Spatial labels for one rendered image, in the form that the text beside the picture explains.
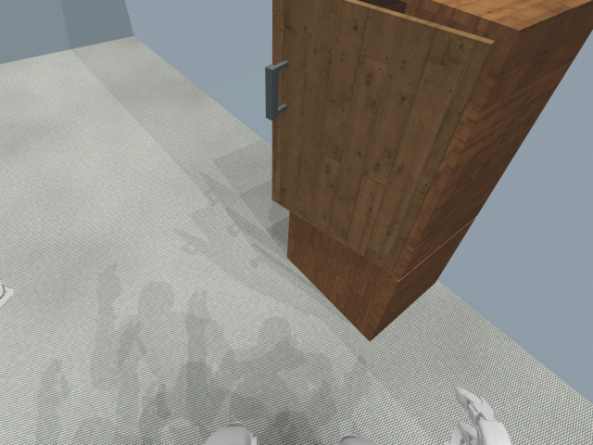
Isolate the left robot thigh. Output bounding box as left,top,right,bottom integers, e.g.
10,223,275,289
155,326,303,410
204,426,258,445

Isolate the handle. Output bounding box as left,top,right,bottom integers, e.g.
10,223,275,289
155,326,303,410
265,60,289,121

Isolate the cupboard door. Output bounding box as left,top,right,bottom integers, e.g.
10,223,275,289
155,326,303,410
272,0,495,273

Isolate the robot right shin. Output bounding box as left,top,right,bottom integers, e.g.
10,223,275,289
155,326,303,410
338,435,358,444

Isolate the right robot hand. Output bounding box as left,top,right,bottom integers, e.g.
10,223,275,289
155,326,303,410
445,388,512,445

